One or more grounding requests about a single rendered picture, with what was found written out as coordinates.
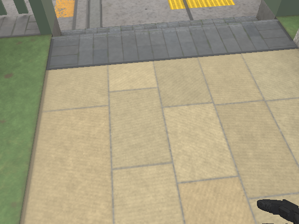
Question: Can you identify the right robot hand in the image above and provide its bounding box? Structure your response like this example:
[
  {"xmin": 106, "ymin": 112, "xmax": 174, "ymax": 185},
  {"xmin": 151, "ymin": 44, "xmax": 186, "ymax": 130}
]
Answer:
[{"xmin": 257, "ymin": 199, "xmax": 299, "ymax": 224}]

